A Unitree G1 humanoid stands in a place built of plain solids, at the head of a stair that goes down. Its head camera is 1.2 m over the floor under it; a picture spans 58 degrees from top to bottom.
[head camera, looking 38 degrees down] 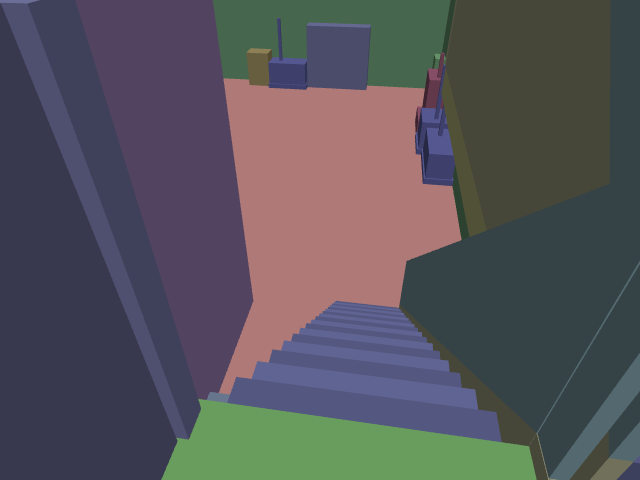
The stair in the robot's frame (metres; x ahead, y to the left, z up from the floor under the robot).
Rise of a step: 0.21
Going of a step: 0.23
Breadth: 0.95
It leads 9 degrees to the right of straight ahead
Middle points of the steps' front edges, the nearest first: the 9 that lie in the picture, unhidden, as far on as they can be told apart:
0.67 -0.12 0.00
0.90 -0.15 -0.21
1.12 -0.19 -0.41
1.35 -0.22 -0.62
1.57 -0.26 -0.83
1.79 -0.29 -1.04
2.02 -0.32 -1.24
2.24 -0.36 -1.45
2.47 -0.39 -1.66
